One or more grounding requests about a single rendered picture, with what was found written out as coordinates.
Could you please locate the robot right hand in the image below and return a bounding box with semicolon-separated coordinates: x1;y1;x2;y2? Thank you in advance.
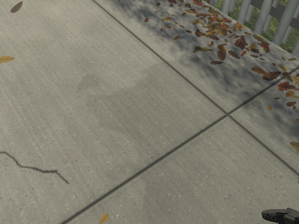
262;207;299;224

